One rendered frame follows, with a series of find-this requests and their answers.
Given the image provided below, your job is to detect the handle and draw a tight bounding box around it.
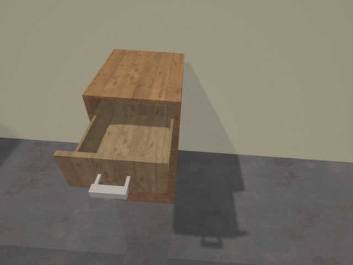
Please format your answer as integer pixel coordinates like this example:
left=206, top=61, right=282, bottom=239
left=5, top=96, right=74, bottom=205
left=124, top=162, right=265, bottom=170
left=88, top=174, right=131, bottom=200

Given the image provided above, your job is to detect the cabinet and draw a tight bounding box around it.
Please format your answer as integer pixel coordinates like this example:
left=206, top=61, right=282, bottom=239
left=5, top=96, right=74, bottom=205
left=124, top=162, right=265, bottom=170
left=82, top=49, right=185, bottom=204

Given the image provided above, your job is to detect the drawer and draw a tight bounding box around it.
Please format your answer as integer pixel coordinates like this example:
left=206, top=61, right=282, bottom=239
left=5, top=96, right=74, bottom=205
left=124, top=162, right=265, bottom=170
left=53, top=100, right=175, bottom=194

